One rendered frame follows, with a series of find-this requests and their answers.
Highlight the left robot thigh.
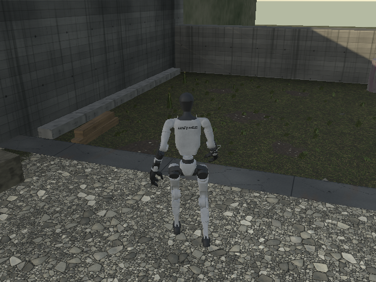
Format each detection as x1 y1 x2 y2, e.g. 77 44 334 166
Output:
169 163 181 200

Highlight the robot right upper arm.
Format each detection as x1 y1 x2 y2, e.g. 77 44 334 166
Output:
199 117 216 149

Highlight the robot left hand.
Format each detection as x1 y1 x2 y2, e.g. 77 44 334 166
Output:
150 170 163 187

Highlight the robot left forearm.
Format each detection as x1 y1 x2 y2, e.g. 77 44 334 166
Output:
151 143 165 172

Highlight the robot left shin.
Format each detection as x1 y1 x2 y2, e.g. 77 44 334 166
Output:
171 190 180 227

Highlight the robot right forearm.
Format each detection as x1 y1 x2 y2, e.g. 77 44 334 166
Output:
210 140 218 156

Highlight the robot left upper arm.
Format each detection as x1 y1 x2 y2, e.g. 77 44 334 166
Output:
159 118 175 152

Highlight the robot right hand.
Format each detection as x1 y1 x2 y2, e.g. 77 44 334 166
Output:
204 152 218 162

